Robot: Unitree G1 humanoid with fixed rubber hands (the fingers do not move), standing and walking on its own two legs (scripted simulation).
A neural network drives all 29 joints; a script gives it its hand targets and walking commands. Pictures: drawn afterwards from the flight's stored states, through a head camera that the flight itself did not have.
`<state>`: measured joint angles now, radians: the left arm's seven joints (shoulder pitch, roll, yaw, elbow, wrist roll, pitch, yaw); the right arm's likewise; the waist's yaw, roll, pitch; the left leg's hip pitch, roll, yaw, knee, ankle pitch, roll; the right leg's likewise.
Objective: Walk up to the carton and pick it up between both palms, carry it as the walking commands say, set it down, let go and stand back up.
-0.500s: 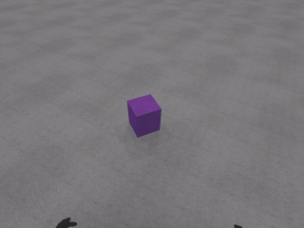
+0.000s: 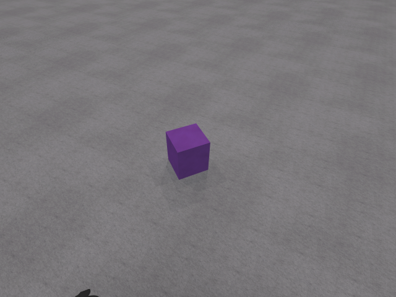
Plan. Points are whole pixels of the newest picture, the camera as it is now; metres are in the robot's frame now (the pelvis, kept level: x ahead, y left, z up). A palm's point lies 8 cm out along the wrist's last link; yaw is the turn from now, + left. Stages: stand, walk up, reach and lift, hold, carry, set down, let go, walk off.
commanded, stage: stand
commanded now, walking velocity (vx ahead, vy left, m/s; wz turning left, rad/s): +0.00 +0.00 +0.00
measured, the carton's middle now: (187, 151) +1.13 +0.04 -0.63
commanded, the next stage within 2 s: walk up in 0.16 s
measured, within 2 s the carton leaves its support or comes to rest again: neither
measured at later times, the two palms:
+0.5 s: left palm out of the picture +0.12 +0.27 -0.11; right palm out of the picture +0.10 -0.24 -0.11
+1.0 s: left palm (90, 271) +0.23 +0.24 -0.09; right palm (317, 280) +0.21 -0.27 -0.12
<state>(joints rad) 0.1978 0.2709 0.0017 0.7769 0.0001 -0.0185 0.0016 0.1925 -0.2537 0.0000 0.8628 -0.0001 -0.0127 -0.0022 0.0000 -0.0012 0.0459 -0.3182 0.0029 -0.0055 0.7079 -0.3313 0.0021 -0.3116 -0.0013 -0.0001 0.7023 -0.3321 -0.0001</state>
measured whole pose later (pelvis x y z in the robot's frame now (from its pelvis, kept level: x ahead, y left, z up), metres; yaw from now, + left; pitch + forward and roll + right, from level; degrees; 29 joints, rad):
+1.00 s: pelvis +0.18 -0.02 +0.02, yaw +1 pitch +0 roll +2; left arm 0.34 0.26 0.00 0.80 0.00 -0.03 -0.02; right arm 0.31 -0.25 0.00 0.90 0.00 -0.01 0.04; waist -0.01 0.00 0.01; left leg -0.44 0.02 0.00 1.04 -0.38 -0.02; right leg -0.21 -0.05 -0.02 0.57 -0.36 0.00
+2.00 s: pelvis +0.57 +0.02 +0.02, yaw +1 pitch +0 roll -2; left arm 0.26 0.24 0.01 0.84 0.00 0.01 -0.01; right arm 0.30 -0.22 0.00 0.90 0.00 -0.04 0.01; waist 0.00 -0.04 0.00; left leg -0.25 0.05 0.06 0.58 -0.34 0.02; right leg -0.40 -0.05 -0.05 0.97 -0.47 0.02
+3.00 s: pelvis +0.62 +0.00 +0.01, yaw +1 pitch -2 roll +0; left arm 0.25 0.22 0.01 0.84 0.00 0.04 0.01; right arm 0.23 -0.20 0.00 0.91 0.00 0.01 0.00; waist -0.01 -0.04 0.01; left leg -0.27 0.03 0.08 0.57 -0.27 0.01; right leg -0.29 -0.06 -0.07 0.57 -0.24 0.01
